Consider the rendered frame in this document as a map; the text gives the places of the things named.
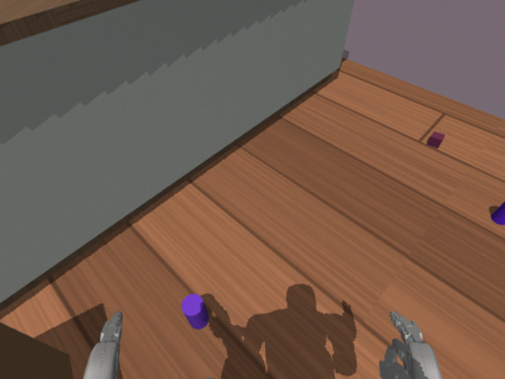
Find right robot hand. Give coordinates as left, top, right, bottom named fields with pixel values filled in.
left=379, top=311, right=442, bottom=379

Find left robot hand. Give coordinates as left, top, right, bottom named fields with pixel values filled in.
left=83, top=311, right=122, bottom=379

